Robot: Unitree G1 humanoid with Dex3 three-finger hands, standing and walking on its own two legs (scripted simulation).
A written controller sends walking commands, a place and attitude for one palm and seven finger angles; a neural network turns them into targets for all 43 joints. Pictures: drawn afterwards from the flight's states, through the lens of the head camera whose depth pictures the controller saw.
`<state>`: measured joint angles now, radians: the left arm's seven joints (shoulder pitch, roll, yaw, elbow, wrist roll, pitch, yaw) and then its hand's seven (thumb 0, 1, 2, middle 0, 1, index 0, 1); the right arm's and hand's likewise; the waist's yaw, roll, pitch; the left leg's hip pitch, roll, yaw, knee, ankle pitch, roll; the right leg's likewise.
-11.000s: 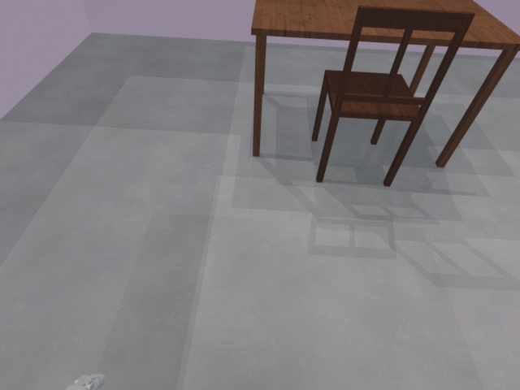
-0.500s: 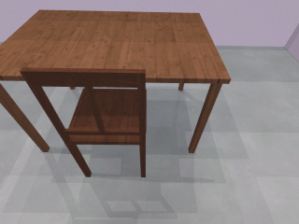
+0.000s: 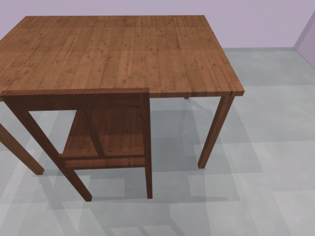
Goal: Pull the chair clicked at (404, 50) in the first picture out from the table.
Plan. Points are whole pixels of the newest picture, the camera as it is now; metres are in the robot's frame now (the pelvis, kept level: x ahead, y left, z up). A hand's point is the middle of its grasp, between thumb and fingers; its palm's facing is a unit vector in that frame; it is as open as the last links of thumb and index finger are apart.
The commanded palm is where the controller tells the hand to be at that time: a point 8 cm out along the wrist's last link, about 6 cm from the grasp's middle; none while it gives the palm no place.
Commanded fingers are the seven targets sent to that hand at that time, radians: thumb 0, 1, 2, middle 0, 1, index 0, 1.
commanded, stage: come to a stop and stand still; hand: left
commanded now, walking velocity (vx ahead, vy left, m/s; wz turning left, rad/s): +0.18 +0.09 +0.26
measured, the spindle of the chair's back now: (93, 134) +0.46 +0.25 -0.08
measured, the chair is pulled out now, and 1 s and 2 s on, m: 0.00 0.00 0.00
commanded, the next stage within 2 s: look again from close up in 1.64 s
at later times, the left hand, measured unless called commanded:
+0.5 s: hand out of the picture +0.07 +0.23 -0.18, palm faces +0.13 -0.97 -0.20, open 7.4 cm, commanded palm none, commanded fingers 0.00 0.90 0.90 -0.20 -0.30 -0.20 -0.30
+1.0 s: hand out of the picture +0.01 +0.20 -0.17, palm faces +0.08 -0.98 -0.15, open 7.3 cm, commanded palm none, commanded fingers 0.00 0.90 0.90 -0.20 -0.30 -0.20 -0.30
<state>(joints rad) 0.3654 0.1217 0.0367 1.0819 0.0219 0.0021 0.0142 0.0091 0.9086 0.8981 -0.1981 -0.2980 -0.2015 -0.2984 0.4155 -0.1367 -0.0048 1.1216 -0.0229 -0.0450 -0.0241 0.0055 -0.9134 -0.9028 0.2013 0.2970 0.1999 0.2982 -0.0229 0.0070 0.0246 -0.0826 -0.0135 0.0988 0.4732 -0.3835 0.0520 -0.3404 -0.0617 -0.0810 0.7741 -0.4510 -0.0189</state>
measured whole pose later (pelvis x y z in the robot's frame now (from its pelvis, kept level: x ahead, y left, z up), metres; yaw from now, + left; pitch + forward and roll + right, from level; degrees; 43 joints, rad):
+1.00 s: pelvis +0.01 +0.04 +0.01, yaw +3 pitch -1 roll -1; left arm 0.28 0.15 0.00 1.08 0.01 0.00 0.04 0.01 0.92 0.90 -0.20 -0.30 -0.20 -0.30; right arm 0.24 -0.14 0.00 1.14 -0.01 0.02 -0.02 0.01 -0.92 -0.90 0.20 0.30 0.20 0.30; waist 0.01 -0.03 0.05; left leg -0.20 0.00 0.05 0.45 -0.22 0.03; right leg -0.15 0.00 -0.04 0.42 -0.24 0.00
